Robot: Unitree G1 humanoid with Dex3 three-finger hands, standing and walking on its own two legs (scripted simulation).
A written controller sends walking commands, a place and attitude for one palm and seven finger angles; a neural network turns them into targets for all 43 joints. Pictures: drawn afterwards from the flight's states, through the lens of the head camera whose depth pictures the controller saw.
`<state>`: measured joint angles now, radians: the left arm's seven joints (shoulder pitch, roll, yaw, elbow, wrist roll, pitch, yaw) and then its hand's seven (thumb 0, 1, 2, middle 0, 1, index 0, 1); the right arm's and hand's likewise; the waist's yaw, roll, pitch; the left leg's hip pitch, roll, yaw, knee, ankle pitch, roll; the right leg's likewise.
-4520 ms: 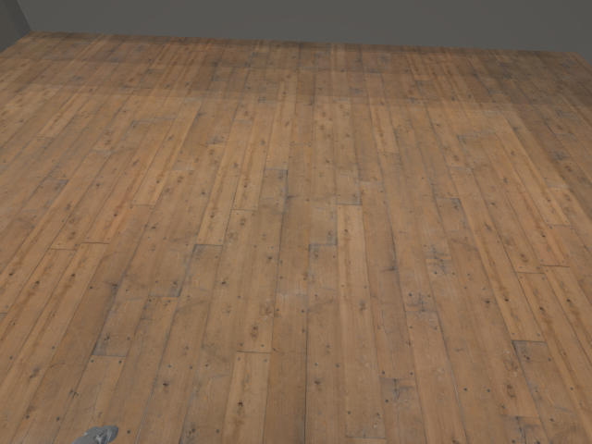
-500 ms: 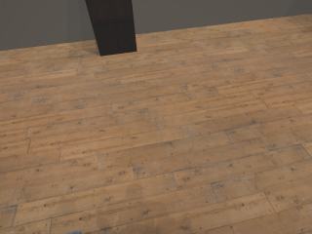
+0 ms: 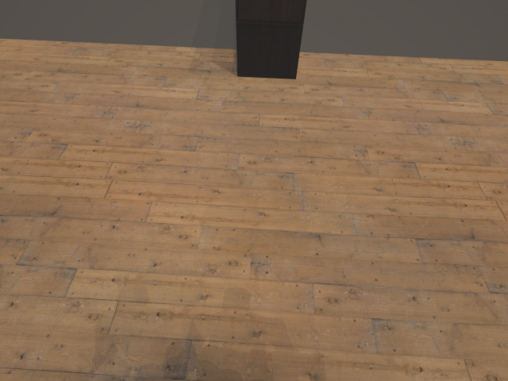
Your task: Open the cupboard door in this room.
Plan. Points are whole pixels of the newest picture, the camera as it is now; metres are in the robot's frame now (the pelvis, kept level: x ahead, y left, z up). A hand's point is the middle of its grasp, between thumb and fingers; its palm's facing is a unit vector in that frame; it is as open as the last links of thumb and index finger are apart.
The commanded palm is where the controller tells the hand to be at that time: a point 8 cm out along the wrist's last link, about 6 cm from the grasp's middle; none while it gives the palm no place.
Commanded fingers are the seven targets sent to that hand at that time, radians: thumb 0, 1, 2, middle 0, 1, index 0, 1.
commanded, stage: stand and wait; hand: left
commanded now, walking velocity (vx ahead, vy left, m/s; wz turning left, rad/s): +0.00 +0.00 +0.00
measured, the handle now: out of the picture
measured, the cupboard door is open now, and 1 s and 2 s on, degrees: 0 0 0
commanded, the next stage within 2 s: turn or walk to find it in 0.10 s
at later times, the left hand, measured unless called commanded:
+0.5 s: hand out of the picture +0.01 +0.20 -0.16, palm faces +0.16 -0.96 -0.23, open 7.3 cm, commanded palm none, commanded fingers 0.00 0.90 0.90 -0.20 -0.30 -0.20 -0.30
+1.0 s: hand out of the picture -0.01 +0.27 -0.15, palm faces +0.32 -0.91 -0.25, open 7.3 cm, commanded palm none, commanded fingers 0.00 0.90 0.90 -0.20 -0.30 -0.20 -0.30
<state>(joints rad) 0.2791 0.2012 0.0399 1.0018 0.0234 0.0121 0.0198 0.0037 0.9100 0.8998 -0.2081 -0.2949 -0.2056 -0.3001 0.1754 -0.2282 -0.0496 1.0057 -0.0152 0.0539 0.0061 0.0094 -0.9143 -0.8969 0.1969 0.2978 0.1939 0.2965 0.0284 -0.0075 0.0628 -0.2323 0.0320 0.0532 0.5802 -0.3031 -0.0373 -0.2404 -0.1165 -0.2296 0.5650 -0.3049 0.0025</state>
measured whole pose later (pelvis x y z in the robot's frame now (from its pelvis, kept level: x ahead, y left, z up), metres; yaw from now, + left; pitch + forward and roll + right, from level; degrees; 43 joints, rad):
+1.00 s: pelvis -0.04 +0.04 +0.01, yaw +18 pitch +1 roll +0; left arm 0.14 0.22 0.06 0.94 0.01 0.05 0.01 0.01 0.91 0.90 -0.20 -0.29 -0.20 -0.30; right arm 0.22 -0.19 -0.04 0.97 -0.03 0.03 0.00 0.01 -0.91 -0.90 0.20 0.30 0.20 0.30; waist -0.03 0.01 0.06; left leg -0.28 -0.04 -0.01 0.48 -0.21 0.04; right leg -0.37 -0.06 -0.03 0.83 -0.45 0.07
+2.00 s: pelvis -0.08 +0.03 +0.01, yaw +20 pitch -1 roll +0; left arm 0.22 0.17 0.02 1.10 0.01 0.02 0.02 0.01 0.92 0.90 -0.20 -0.29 -0.20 -0.30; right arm 0.24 -0.17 -0.02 1.12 -0.02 0.00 -0.03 0.01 -0.91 -0.90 0.20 0.30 0.20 0.30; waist 0.00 0.00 0.03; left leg -0.17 0.03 0.14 0.48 -0.29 0.01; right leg -0.23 -0.03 -0.02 0.50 -0.25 0.02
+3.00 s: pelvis -0.08 +0.03 +0.01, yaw +23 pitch -2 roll +0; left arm 0.26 0.18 0.00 1.15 0.01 -0.02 0.02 0.00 0.91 0.90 -0.21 -0.29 -0.20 -0.30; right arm 0.25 -0.18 -0.02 1.14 -0.01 -0.01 -0.02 0.01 -0.91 -0.90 0.20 0.30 0.20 0.30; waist 0.01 0.00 0.04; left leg -0.14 0.02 0.09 0.40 -0.23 0.01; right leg -0.17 -0.04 -0.07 0.41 -0.20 0.01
